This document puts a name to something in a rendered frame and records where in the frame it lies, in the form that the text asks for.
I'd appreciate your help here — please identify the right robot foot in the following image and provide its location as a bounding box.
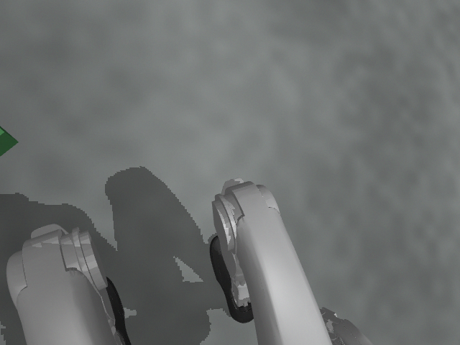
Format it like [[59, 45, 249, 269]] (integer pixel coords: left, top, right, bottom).
[[210, 235, 254, 323]]

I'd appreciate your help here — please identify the left robot foot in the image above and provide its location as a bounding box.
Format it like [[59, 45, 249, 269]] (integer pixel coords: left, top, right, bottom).
[[106, 277, 131, 345]]

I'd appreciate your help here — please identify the right robot hand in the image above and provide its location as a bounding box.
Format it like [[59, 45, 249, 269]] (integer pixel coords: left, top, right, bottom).
[[320, 307, 374, 345]]

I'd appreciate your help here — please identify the cube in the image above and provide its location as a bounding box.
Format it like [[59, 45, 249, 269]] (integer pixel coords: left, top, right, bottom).
[[0, 126, 18, 156]]

